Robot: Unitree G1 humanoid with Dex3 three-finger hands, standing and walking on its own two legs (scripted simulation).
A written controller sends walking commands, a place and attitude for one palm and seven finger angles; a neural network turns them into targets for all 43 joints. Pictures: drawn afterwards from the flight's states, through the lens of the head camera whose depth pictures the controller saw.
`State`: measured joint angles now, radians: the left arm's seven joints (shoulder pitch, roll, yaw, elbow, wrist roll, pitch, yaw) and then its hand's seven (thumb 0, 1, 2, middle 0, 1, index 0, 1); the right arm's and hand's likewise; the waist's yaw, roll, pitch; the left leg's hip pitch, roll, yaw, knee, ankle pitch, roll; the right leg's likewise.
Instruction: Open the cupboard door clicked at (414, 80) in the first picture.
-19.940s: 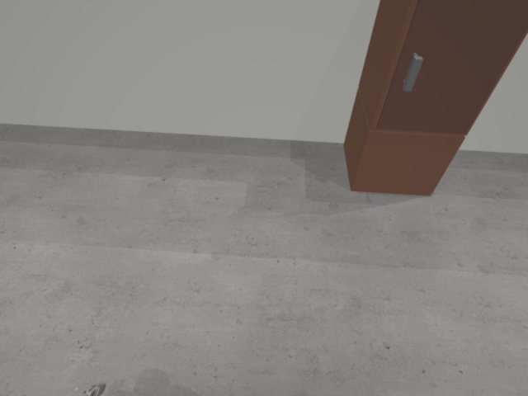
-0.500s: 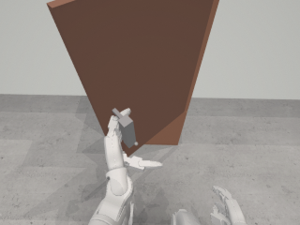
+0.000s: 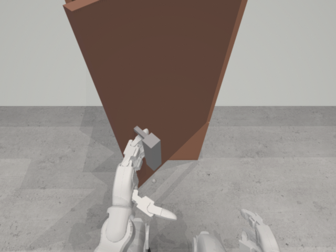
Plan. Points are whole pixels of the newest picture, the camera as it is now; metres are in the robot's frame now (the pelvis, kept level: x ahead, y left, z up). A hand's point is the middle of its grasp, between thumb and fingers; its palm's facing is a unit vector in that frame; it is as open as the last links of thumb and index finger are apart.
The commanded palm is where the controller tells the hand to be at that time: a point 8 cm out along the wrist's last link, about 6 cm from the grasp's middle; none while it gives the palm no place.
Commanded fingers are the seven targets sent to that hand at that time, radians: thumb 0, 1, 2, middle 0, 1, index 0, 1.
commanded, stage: slide the hand sideways off the handle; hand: left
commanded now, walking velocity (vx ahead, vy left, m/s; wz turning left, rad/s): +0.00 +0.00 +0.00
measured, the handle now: (146, 147) +0.35 +0.07 +0.04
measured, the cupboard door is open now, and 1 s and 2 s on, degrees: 46 46 46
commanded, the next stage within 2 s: draw the hand back to the body in 0.64 s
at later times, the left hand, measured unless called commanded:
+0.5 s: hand (128, 204) +0.22 +0.10 +0.04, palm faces +0.04 -1.00 -0.02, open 16.2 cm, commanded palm +0.19 +0.16 +0.04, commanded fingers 0.00 -0.50 0.30 -0.15 -0.30 -0.15 -0.30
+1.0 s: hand (101, 203) +0.21 +0.13 +0.09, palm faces +0.05 -1.00 -0.05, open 16.3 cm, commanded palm +0.18 +0.19 +0.09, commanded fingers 0.00 -0.50 0.30 -0.15 -0.30 -0.15 -0.30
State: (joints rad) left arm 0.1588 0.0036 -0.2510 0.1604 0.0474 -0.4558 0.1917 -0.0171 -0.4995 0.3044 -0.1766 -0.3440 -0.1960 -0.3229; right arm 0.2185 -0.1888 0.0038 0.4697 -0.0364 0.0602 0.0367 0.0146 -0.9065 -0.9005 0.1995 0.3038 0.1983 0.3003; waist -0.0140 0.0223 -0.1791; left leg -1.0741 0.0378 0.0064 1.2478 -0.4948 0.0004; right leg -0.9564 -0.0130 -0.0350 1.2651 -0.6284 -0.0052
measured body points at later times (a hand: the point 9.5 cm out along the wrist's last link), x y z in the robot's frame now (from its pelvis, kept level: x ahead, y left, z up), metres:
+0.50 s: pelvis +0.00 -0.02 -0.01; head +0.08 -0.03 +0.43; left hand +0.21 +0.15 +0.04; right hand +0.21 -0.24 -0.10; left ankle +0.06 +0.12 -0.63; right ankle -0.01 -0.12 -0.63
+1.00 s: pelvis +0.00 -0.02 +0.01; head +0.06 -0.02 +0.46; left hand +0.20 +0.19 +0.09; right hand +0.19 -0.24 -0.08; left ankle +0.05 +0.12 -0.63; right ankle -0.01 -0.12 -0.63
